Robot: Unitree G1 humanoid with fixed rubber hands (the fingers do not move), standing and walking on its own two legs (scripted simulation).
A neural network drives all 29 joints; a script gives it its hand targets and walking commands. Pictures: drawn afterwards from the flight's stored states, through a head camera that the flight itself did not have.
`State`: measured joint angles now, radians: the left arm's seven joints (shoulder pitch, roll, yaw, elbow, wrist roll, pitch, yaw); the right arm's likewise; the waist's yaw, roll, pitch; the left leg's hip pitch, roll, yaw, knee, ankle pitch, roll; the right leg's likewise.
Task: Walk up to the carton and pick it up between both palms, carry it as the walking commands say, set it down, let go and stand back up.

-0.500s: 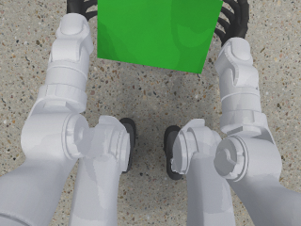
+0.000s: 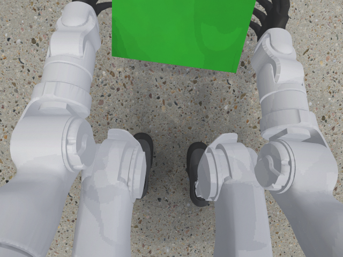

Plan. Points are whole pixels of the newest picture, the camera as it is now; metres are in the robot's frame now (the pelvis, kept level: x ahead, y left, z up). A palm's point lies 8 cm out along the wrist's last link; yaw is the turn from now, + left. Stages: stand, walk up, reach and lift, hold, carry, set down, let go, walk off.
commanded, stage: set down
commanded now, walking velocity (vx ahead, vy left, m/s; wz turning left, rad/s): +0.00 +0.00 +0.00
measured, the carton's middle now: (178, 21) +0.55 +0.01 -0.25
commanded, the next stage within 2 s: none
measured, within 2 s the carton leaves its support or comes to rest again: rests again in 1.58 s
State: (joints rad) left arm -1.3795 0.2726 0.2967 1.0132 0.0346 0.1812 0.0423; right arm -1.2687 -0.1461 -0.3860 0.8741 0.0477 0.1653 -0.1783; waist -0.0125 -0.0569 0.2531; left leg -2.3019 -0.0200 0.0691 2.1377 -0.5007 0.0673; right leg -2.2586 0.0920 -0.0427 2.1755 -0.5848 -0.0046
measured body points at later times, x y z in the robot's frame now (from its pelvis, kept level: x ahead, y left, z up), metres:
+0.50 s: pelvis +0.00 +0.00 +0.00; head +0.36 +0.02 +0.26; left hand +0.56 +0.18 -0.17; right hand +0.54 -0.16 -0.16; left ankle +0.13 +0.09 -0.34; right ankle +0.11 -0.10 -0.34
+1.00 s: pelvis +0.01 +0.00 +0.00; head +0.37 +0.03 +0.26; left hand +0.56 +0.18 -0.17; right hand +0.55 -0.16 -0.16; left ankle +0.13 +0.09 -0.34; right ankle +0.11 -0.10 -0.34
